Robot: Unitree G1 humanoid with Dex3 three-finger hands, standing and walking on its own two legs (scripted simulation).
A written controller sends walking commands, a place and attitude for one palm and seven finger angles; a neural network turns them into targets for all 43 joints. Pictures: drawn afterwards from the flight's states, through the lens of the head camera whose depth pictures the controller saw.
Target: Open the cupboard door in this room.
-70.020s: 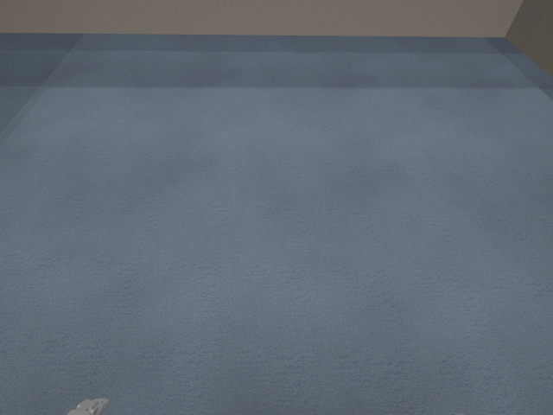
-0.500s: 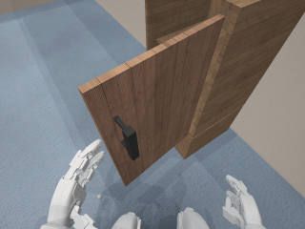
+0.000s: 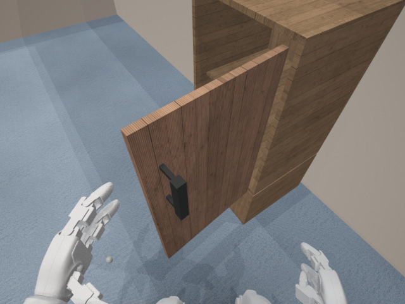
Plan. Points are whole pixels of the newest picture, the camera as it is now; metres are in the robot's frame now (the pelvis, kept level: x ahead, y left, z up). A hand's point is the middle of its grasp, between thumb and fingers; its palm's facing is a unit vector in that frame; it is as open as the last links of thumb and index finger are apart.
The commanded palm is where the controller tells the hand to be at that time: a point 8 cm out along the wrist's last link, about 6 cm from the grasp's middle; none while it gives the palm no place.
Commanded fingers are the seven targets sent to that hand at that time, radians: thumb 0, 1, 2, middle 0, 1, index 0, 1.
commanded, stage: draw the hand back to the body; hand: left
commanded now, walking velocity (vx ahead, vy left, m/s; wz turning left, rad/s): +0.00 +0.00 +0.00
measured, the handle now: (173, 192) +0.32 +0.08 +0.05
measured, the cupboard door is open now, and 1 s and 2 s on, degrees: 97 97 97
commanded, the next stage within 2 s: step back with the hand held close in 1.28 s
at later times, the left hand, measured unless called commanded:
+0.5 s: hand (45, 223) +0.21 +0.24 +0.15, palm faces +0.26 -0.89 -0.37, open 13.9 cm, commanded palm +0.17 +0.28 +0.18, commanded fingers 0.00 0.23 0.62 -0.18 -0.30 -0.18 -0.30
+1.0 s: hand out of the picture +0.23 +0.28 +0.24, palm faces +0.45 -0.79 -0.41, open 8.1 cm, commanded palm +0.18 +0.31 +0.25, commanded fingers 0.00 0.90 0.90 -0.20 -0.30 -0.20 -0.30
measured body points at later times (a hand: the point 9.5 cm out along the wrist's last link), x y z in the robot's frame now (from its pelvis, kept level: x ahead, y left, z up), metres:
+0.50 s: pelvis +0.03 +0.02 +0.06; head +0.03 +0.02 +0.51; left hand +0.19 +0.28 +0.17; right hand +0.21 -0.19 -0.01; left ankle -0.02 +0.10 -0.66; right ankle +0.05 -0.11 -0.66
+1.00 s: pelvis +0.04 +0.01 +0.08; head +0.02 +0.00 +0.53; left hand +0.20 +0.32 +0.27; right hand +0.23 -0.21 +0.01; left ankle -0.02 +0.10 -0.66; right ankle +0.05 -0.11 -0.66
